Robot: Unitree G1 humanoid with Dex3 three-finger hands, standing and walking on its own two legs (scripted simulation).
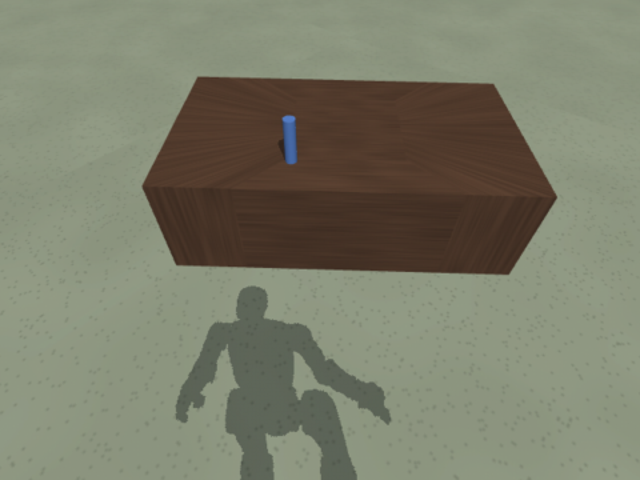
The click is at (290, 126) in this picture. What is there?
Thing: slim round
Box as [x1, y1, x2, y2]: [282, 115, 296, 163]
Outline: 288,115 282,118 285,161 287,163 294,163 296,161 295,118 293,116
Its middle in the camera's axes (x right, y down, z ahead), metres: -0.10 -0.34 +1.30
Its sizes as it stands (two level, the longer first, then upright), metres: 0.043 0.043 0.164
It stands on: a support 0.42 m high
